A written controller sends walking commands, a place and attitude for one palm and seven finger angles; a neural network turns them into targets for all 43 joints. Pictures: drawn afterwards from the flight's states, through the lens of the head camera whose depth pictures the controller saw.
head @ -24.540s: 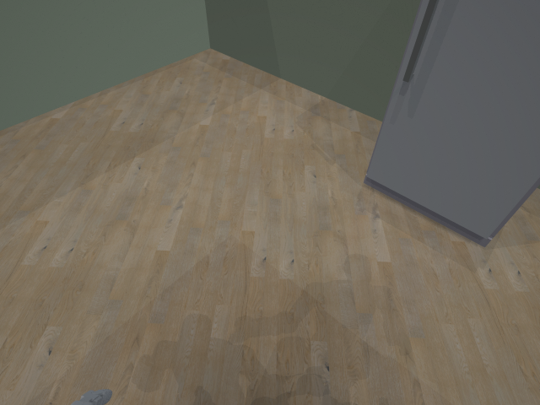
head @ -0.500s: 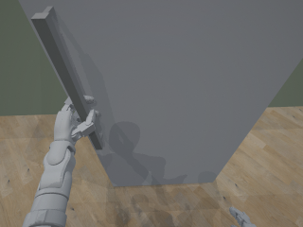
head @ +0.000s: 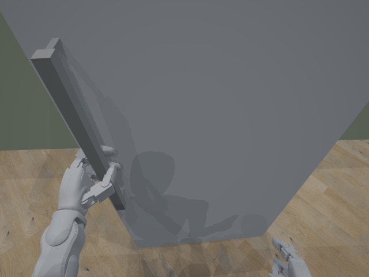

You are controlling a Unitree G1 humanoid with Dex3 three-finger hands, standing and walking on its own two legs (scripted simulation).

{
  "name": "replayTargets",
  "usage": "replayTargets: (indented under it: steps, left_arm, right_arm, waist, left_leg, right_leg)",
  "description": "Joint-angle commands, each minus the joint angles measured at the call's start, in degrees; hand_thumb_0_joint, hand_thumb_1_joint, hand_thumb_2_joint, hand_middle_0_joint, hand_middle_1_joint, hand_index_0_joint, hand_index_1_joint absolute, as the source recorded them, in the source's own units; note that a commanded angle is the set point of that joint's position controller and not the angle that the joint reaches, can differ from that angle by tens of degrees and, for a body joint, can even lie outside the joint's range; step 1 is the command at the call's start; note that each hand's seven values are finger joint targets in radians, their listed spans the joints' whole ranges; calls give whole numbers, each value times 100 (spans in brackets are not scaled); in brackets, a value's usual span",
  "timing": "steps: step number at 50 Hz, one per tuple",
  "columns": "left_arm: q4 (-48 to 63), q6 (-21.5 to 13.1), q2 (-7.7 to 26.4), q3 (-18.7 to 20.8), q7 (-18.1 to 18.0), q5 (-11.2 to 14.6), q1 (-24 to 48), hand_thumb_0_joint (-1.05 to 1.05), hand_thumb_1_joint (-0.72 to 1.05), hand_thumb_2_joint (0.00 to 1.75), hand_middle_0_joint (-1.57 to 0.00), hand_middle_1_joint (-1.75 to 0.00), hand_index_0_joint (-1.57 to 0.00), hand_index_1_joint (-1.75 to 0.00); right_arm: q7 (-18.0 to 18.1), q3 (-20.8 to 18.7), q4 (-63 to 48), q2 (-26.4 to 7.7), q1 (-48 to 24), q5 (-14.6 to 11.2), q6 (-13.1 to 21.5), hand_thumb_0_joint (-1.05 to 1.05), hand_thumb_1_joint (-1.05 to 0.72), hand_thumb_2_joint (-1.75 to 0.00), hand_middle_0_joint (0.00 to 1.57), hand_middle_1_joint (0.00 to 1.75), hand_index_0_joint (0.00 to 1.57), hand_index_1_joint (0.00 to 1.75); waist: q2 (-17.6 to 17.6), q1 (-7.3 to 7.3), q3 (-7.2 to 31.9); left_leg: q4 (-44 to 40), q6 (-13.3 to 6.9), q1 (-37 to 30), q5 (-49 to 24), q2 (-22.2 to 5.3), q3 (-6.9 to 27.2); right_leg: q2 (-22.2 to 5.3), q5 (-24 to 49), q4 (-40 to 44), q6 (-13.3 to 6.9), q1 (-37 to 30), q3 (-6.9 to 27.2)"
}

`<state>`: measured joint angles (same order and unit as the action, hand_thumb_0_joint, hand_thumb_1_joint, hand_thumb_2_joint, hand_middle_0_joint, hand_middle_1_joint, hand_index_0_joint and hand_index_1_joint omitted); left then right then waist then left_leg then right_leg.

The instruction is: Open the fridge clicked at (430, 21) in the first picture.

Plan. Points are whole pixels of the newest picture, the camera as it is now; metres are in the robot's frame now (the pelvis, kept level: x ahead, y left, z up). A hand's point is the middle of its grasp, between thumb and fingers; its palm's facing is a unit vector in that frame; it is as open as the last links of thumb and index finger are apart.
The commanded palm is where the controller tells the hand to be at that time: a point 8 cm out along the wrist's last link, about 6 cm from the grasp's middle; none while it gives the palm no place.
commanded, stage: walk backward, drawing the door open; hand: left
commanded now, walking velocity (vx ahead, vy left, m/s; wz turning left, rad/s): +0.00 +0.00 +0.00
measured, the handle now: (98, 150) +0.34 +0.19 +0.12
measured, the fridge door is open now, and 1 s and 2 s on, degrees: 3 30 65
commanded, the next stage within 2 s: none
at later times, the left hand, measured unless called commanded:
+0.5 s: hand (114, 239) +0.18 +0.13 +0.08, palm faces +0.16 -0.96 -0.24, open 6.2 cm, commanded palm +0.14 +0.18 +0.09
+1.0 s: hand out of the picture +0.06 +0.05 +0.08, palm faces +0.37 -0.90 -0.23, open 6.4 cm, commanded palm +0.01 +0.09 +0.09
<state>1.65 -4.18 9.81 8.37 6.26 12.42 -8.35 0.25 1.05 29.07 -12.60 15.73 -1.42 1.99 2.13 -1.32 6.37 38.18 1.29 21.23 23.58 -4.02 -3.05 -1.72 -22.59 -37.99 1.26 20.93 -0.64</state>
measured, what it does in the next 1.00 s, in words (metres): steps to the right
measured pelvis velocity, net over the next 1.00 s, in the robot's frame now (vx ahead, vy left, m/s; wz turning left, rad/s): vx -0.13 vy -0.15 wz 0.26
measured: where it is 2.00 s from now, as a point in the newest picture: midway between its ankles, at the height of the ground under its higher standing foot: outside the picture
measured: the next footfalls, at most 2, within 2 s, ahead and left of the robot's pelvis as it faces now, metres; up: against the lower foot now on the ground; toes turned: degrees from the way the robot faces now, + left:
left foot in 1.22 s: -0.22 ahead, -0.12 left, +0.00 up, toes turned +33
right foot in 1.48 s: +0.03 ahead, -0.44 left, +0.00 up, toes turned +41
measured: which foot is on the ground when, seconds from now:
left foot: down 0.00-0.96, up 0.98-1.00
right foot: down 0.00-1.00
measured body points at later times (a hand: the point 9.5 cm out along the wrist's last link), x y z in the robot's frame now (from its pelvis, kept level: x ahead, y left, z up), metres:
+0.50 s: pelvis -0.03 -0.02 +0.02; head -0.02 -0.07 +0.46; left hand +0.17 +0.18 +0.10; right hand +0.17 -0.22 -0.08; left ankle -0.06 +0.13 -0.71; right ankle -0.04 -0.12 -0.72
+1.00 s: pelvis -0.13 -0.15 +0.01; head -0.12 -0.17 +0.46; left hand +0.04 +0.10 +0.10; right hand +0.07 -0.32 -0.10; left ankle -0.07 +0.07 -0.71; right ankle -0.05 -0.18 -0.72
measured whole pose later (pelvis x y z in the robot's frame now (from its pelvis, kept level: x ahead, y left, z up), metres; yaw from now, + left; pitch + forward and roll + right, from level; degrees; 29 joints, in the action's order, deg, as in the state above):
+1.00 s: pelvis -0.13 -0.15 +0.01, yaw +15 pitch +0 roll +0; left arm 12.2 -2.6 10.0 -1.0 -8.5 0.9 -21.5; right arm 3.9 0.6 37.3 -9.4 10.9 1.2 3.4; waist 3.1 -2.9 -1.0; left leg 27.8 2.2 23.4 14.4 -2.1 10.6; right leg 4.4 -7.9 -26.1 -5.2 18.2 -2.9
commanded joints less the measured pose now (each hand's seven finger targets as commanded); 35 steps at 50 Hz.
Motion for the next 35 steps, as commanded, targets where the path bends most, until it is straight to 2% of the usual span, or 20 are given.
replayTargets:
  steps: [1, 4, 5, 7, 9, 10, 11, 12, 13, 15, 17, 21, 24, 25, 28, 30, 31, 32, 33, 35]
  left_arm:
    - [2554, -431, 468, -39, 236, 67, -1644, 0, 90, 90, -45, -140, -45, -140]
    - [3171, -459, 635, 15, 117, -16, -1980, 0, 90, 90, -45, -140, -45, -140]
    - [3500, -620, 1700, 347, -479, -798, 718, 0, 90, 90, -45, -140, -45, -140]
    - [2448, -395, 612, -305, -799, -874, -906, 0, 90, 90, -45, -140, -45, -140]
    - [2733, -353, 608, -470, -876, -1013, -1300, 0, 90, 90, -45, -140, -45, -140]
    - [2833, -329, 667, -479, -905, -1044, -1494, 0, 90, 90, -45, -140, -45, -140]
    - [2887, -304, 674, -523, -935, -1075, -1628, 0, 90, 90, -45, -140, -45, -140]
    - [2916, -290, 586, -636, -956, -1110, -1669, 0, 90, 90, -45, -140, -45, -140]
    - [2856, -277, 563, -673, -1007, -1135, -1710, 0, 90, 90, -45, -140, -45, -140]
    - [2672, -201, 361, -824, -1098, -1143, -1877, 0, 90, 90, -45, -140, -45, -140]
    - [2726, -199, 421, -771, -1186, -1121, -1880, 0, 90, 90, -45, -140, -45, -140]
    - [2519, -230, 560, -633, -1207, -1141, -2027, 0, 90, 90, -45, -140, -45, -140]
    - [2325, -410, 751, -289, -1175, -1157, -1839, 0, 90, 90, -45, -140, -45, -140]
    - [2210, -426, 725, -275, -1163, -1157, -1797, 0, 90, 90, -45, -140, -45, -140]
    - [2218, -431, 557, -523, -1174, -1206, -1316, 0, 90, 90, -45, -140, -45, -140]
    - [2323, -405, 392, -769, -1194, -1158, -1211, 0, 90, 90, -45, -140, -45, -140]
    - [2519, -410, 420, -864, -1202, -1124, -1122, 0, 90, 90, -45, -140, -45, -140]
    - [2562, -396, 411, -985, -1248, -1163, -1110, 0, 90, 90, -45, -140, -45, -140]
    - [2477, -404, 509, -951, -1369, -1289, -1217, 0, 90, 90, -45, -140, -45, -140]
    - [2675, -363, 489, -950, -1413, -1439, -1129, 0, 90, 90, -45, -140, -45, -140]
  right_arm:
    - [29, -261, -1118, -556, -493, -10, 280, 0, -90, -90, 20, 30, 20, 30]
    - [41, -266, -1186, -571, -595, 1, 305, 0, -90, -90, 20, 30, 20, 30]
    - [300, -167, -852, -618, -489, 27, 217, 0, -90, -90, 20, 30, 20, 30]
    - [469, -194, -736, -557, -509, 142, 175, 0, -90, -90, 20, 30, 20, 30]
    - [532, -166, -820, -610, -431, 170, 73, 0, -90, -90, 20, 30, 20, 30]
    - [494, -169, -851, -650, -369, 187, 6, 0, -90, -90, 20, 30, 20, 30]
    - [435, -183, -857, -649, -403, 224, -23, 0, -90, -90, 20, 30, 20, 30]
    - [386, -202, -870, -606, -563, 285, -40, 0, -90, -90, 20, 30, 20, 30]
    - [377, -199, -844, -614, -684, 317, -17, 0, -90, -90, 20, 30, 20, 30]
    - [363, -125, -908, -543, -783, 365, -8, 0, -90, -90, 20, 30, 20, 30]
    - [390, -84, -965, -539, -863, 343, -29, 0, -90, -90, 20, 30, 20, 30]
    - [411, -68, -1069, -477, -897, 333, -128, 0, -90, -90, 20, 30, 20, 30]
    - [467, -42, -1012, -282, -971, 290, -215, 0, -90, -90, 20, 30, 20, 30]
    - [492, -72, -1027, -249, -1007, 242, -199, 0, -90, -90, 20, 30, 20, 30]
    - [554, -40, -841, -283, -1005, 257, -117, 0, -90, -90, 20, 30, 20, 30]
    - [571, -36, -740, -417, -874, 286, -120, 0, -90, -90, 20, 30, 20, 30]
    - [594, -105, -773, -601, -908, 297, -93, 0, -90, -90, 20, 30, 20, 30]
    - [570, -153, -766, -583, -947, 364, -31, 0, -90, -90, 20, 30, 20, 30]
    - [527, -201, -721, -588, -987, 390, -4, 0, -90, -90, 20, 30, 20, 30]
    - [560, -151, -526, -382, -1204, 575, 24, 0, -90, -90, 20, 30, 20, 30]
  waist:
    - [-9, 496, 1169]
    - [60, 423, 762]
    - [-79, 23, 557]
    - [-423, -39, 380]
    - [214, -116, 583]
    - [563, -137, 765]
    - [876, -126, 856]
    - [1043, -77, 765]
    - [1050, -42, 639]
    - [689, 8, 334]
    - [383, 30, 217]
    - [-668, 32, 304]
    - [-1467, 119, 666]
    - [-1674, 205, 771]
    - [-928, 150, 497]
    - [-333, -89, 315]
    - [532, -141, 262]
    - [1047, -95, 254]
    - [884, -3, 285]
    - [834, 38, -186]
  left_leg:
    - [-138, -201, -678, -4163, 236, -28]
    - [-187, -186, -552, -3710, 235, 50]
    - [-392, -306, -1004, -2866, 226, -171]
    - [-428, -291, -1142, -2976, 225, -70]
    - [-484, -360, -1821, -5619, 100, -54]
    - [-482, -396, -2344, -7050, 6, 64]
    - [-583, -425, -2973, -8065, -162, 287]
    - [-755, -418, -3148, -8305, -381, 501]
    - [-828, -428, -3107, -8191, -541, 638]
    - [-1118, -451, -2608, -7204, -574, 636]
    - [-1251, -416, -2139, -6236, -438, 483]
    - [-873, -220, -1226, -4328, 109, 87]
    - [-30, -198, -4, -1127, 635, 53]
    - [258, -240, 205, -416, 686, 155]
    - [-15, -234, -10, -422, 469, 405]
    - [-1460, -216, -969, -1864, 237, 553]
    - [-2282, -477, -1338, -2668, -440, 1753]
    - [-2932, -844, -1359, -2512, -1197, 3184]
    - [-3268, -1082, -1130, -1172, -1519, 3813]
    - [-3010, -1191, -562, -1229, -1494, 3553]
  right_leg:
    - [188, 4465, -9, -126, -1202, -399]
    - [217, 3899, 23, -145, -917, -450]
    - [-115, 3991, 756, -120, -810, 206]
    - [-291, 4285, 906, -102, -649, 43]
    - [-84, 5218, 378, 35, -755, -350]
    - [111, 4658, 5, 131, -475, -501]
    - [297, 3190, -215, 154, 91, -553]
    - [383, 1547, -93, 112, 420, -548]
    - [347, 992, 2, 45, 452, -500]
    - [267, 956, 386, 1, 148, -467]
    - [246, 1792, 844, -17, -347, -424]
    - [-69, 5248, 1294, -35, -1400, -287]
    - [-751, 7206, 1224, -248, -2338, 16]
    - [-903, 6944, 1259, -248, -2383, 102]
    - [-1033, 4727, 1422, -587, -1599, 31]
    - [-385, 2682, 971, -291, -638, -513]
    - [267, 1381, 234, 31, 29, -540]
    - [470, -324, -709, 39, 481, -41]
    - [404, -588, -1336, 2, 442, 370]
    - [159, -302, -1351, -52, 559, 663]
